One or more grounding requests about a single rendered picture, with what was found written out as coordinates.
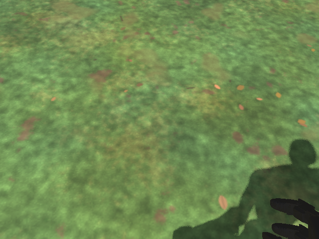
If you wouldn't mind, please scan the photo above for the robot right hand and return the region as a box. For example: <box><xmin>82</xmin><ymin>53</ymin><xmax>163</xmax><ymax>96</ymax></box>
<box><xmin>262</xmin><ymin>198</ymin><xmax>319</xmax><ymax>239</ymax></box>

